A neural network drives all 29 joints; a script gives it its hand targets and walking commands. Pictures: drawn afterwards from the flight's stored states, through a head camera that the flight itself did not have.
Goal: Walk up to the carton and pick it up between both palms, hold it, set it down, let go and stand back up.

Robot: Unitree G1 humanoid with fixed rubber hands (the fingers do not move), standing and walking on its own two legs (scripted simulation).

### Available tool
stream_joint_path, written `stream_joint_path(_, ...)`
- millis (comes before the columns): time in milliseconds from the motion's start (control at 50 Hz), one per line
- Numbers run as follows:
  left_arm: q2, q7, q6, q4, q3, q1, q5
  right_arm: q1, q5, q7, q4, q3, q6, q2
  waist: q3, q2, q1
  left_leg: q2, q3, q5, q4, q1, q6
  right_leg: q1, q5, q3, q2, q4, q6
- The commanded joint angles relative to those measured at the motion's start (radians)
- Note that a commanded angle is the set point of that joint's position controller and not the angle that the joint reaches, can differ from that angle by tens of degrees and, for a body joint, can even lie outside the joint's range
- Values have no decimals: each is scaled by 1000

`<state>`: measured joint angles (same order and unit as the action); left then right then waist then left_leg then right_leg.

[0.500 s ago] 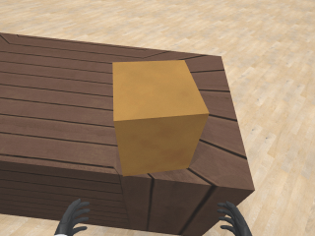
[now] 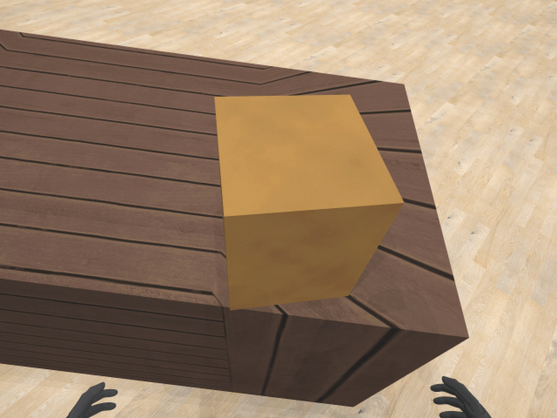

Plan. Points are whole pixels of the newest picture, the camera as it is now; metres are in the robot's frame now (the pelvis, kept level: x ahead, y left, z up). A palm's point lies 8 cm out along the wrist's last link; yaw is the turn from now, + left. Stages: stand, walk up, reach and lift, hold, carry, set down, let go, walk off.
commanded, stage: stand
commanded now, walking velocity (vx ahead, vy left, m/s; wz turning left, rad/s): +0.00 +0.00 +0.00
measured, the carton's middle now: (288, 206) +0.41 +0.01 +0.07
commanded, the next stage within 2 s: none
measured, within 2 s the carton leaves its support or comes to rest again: neither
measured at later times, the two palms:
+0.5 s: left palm out of the picture +0.09 +0.29 -0.11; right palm out of the picture +0.13 -0.28 -0.07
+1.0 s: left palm out of the picture +0.06 +0.29 -0.12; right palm out of the picture +0.10 -0.29 -0.08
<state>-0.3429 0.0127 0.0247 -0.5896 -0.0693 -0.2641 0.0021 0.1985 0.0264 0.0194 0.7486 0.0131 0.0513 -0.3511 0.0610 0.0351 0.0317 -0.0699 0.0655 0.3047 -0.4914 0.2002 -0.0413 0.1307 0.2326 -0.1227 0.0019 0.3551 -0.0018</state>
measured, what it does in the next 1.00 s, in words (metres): stands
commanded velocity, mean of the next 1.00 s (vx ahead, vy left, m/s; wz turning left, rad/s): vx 0.00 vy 0.00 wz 0.00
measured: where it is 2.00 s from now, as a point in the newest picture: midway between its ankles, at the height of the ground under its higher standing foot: outside the picture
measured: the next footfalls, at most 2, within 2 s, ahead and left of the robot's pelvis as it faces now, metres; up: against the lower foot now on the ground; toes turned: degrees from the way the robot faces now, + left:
none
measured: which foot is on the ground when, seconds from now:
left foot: down 0.00-1.00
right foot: down 0.00-1.00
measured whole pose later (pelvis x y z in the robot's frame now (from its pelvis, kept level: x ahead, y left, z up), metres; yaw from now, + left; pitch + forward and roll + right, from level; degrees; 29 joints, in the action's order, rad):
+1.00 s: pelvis -0.02 +0.00 +0.00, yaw +0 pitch -2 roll -2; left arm -0.35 0.01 0.00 -0.77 -0.07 -0.26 0.00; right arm 0.18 0.03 0.01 0.82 0.01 0.03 -0.35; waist 0.06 0.02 0.03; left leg -0.07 0.07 0.28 -0.49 0.18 -0.04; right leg 0.11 0.21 -0.12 0.00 0.36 0.00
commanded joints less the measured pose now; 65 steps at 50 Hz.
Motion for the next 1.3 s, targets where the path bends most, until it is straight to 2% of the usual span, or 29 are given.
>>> stream_joint_path(0, -199, 5, -60, -21, -45, 44, 28, -38, 5, -6, -59, -83, -4, -218, -187, -108, -3, -46, 18, -462, 15, -49, 76, -50, -271, 92, 116, 79, 27)
stream_joint_path(40, -195, 6, -57, -28, -38, 48, 23, -32, 4, -10, -59, -76, -4, -198, -197, -122, -11, -44, 27, -448, 16, -48, 80, -78, -299, 95, 120, 74, 26)
stream_joint_path(80, -219, 2, -58, -44, -50, 41, 19, -46, 6, -9, -60, -77, -9, -206, -210, -76, 0, -47, 19, -476, 5, -57, 86, -88, -349, 96, 131, 83, 34)
stream_joint_path(160, -201, 2, -57, -59, -39, 35, 19, -52, 4, -11, -53, -84, -15, -219, -209, -123, -3, -41, 2, -447, 10, -53, 82, -98, -339, 104, 134, 59, 30)
stream_joint_path(200, -217, -1, -63, -68, -43, 26, 24, -52, 3, -12, -53, -87, -19, -216, -232, -81, -3, -45, 15, -470, 17, -64, 87, -106, -363, 92, 129, 74, 32)
stream_joint_path(240, -202, -1, -60, -68, -34, 60, 21, -47, 4, -12, -46, -76, -13, -215, -202, -139, -6, -38, 14, -438, 17, -30, 87, -114, -336, 105, 132, 67, 35)
stream_joint_path(260, -220, 3, -62, -73, -42, 51, 16, -56, 1, -9, -55, -74, -16, -200, -198, -98, -7, -41, 7, -449, 20, -44, 85, -111, -344, 88, 129, 71, 35)
stream_joint_path(280, -210, 0, -60, -72, -42, 49, 23, -53, -2, -16, -51, -78, -12, -199, -228, -114, -6, -48, 17, -459, 9, -48, 89, -128, -361, 99, 136, 69, 43)
stream_joint_path(420, -220, -3, -66, -103, -39, 44, 24, -44, -5, -15, -34, -69, -21, -211, -178, -100, -4, -41, 23, -384, 52, -29, 89, -94, -278, 96, 126, 48, 37)
stream_joint_path(440, -216, 0, -62, -110, -35, 53, 19, -70, -6, -17, -40, -68, -17, -211, -197, -134, -9, -50, 15, -363, 49, -31, 89, -104, -269, 101, 134, 44, 40)
stream_joint_path(460, -226, -1, -62, -120, -36, 45, 22, -62, -6, -14, -36, -72, -19, -215, -190, -99, -5, -45, 29, -344, 52, -33, 90, -102, -252, 92, 124, 41, 39)
stream_joint_path(500, -205, 4, -63, -117, -31, 51, 21, -62, -2, -17, -33, -65, -14, -216, -170, -160, -4, -45, 11, -288, 63, -3, 85, -108, -212, 114, 135, 16, 41)
stream_joint_path(560, -217, 6, -68, -124, -39, 60, 28, -51, 0, -12, -18, -67, -18, -224, -164, -109, -11, -43, 15, -315, 80, -11, 88, -106, -214, 96, 128, 31, 34)
stream_joint_path(640, -222, 4, -65, -137, -36, 54, 21, -76, -2, -18, -15, -65, -13, -213, -178, -139, -1, -49, 30, -287, 74, -19, 89, -100, -204, 114, 137, 16, 48)
stream_joint_path(660, -212, 2, -68, -148, -33, 67, 25, -71, -6, -16, -5, -69, -13, -215, -157, -104, -7, -47, 33, -296, 80, -23, 78, -98, -223, 106, 132, 14, 45)
stream_joint_path(680, -210, 6, -66, -157, -28, 67, 24, -62, -3, -16, 0, -65, -14, -215, -152, -117, -22, -44, 19, -274, 87, -12, 80, -93, -192, 109, 137, 12, 36)
stream_joint_path(720, -215, 2, -63, -160, -34, 60, 17, -76, -1, -13, 1, -69, -16, -230, -157, -150, -6, -43, 34, -293, 84, -4, 82, -106, -237, 112, 132, 18, 47)
stream_joint_path(740, -231, -2, -62, -165, -37, 55, 22, -79, -2, -11, 4, -68, -12, -211, -163, -94, -3, -39, 24, -319, 73, -26, 82, -94, -249, 98, 131, 19, 43)
stream_joint_path(800, -240, 2, -62, -185, -39, 53, 25, -68, -8, -12, 26, -57, -21, -211, -157, -113, -12, -47, 30, -303, 86, -32, 81, -94, -199, 101, 131, 7, 40)
stream_joint_path(820, -212, 5, -69, -176, -31, 52, 20, -65, -10, -15, 23, -63, -18, -215, -159, -109, -18, -46, 23, -345, 70, -30, 84, -112, -262, 105, 135, 11, 35)
stream_joint_path(840, -216, 2, -67, -189, -30, 55, 13, -46, -11, -15, 33, -60, -18, -227, -179, -149, -16, -45, 21, -327, 81, -33, 84, -125, -244, 119, 139, 5, 36)
stream_joint_path(920, -230, 0, -64, -210, -30, 54, 15, -73, -10, -18, 44, -62, -21, -223, -144, -99, -8, -48, 22, -335, 77, -17, 79, -100, -222, 106, 136, 3, 34)
stream_joint_path(940, -220, 2, -66, -204, -26, 54, 19, -97, -9, -18, 33, -65, -18, -219, -128, -153, -15, -44, 27, -289, 83, -24, 73, -78, -226, 117, 138, -1, 39)
stream_joint_path(960, -246, 1, -62, -218, -34, 66, 19, -59, -5, -15, 44, -62, -20, -220, -151, -103, -25, -46, 24, -296, 92, -12, 75, -112, -206, 106, 142, 12, 40)
stream_joint_path(980, -232, 1, -58, -218, -31, 65, 20, -75, -7, -16, 48, -66, -21, -232, -136, -131, -18, -42, 33, -277, 98, -12, 74, -106, -188, 115, 141, 2, 41)
stream_joint_path(1060, -226, 2, -67, -242, -30, 76, 17, -70, -6, -18, 57, -57, -19, -214, -111, -116, -19, -41, 25, -282, 110, -6, 70, -76, -164, 108, 135, -14, 26)
stream_joint_path(1080, -217, 4, -68, -230, -21, 56, 16, -65, -10, -16, 56, -64, -18, -230, -126, -153, -19, -48, 36, -256, 108, -22, 70, -66, -134, 109, 133, -13, 32)
stream_joint_path(1240, -219, -4, -65, -249, -23, 77, 22, -76, -7, -22, 84, -62, -23, -224, -139, -94, -24, -45, 38, -260, 110, -25, 75, -94, -189, 112, 141, -28, 40)
stream_joint_path(1280, -221, 0, -68, -254, -22, 57, 10, -78, -8, -18, 98, -56, -21, -213, -136, -146, -22, -47, 29, -286, 104, -17, 75, -99, -207, 120, 142, -14, 33)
